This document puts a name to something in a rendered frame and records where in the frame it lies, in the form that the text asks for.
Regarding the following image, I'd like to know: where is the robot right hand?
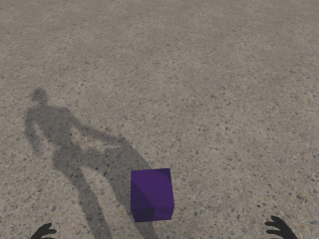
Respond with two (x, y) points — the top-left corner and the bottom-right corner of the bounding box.
(264, 215), (298, 239)

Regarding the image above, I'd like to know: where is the robot left hand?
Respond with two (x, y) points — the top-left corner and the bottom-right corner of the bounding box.
(30, 223), (57, 239)

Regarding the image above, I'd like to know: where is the carton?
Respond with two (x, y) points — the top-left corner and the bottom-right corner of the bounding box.
(131, 168), (174, 223)

